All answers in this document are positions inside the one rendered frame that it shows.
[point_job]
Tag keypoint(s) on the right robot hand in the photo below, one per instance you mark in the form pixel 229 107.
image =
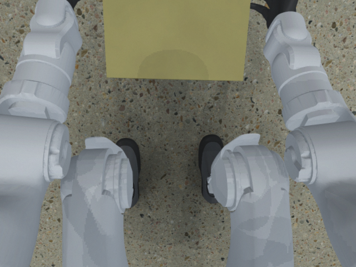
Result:
pixel 276 7

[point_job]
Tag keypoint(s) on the robot right shin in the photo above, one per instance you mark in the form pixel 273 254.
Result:
pixel 246 139

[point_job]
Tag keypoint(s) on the left robot forearm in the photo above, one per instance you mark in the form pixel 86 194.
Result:
pixel 44 71

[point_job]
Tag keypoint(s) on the left robot upper arm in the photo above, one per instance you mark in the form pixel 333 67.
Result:
pixel 33 152

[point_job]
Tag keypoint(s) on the carton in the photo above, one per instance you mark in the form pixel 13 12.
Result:
pixel 176 39

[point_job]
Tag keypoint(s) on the robot left thigh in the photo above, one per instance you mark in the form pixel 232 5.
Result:
pixel 92 223

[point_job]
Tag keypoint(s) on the right robot upper arm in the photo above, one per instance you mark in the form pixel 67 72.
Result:
pixel 323 157

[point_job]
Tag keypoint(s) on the right robot forearm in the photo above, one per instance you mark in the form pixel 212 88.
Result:
pixel 301 81

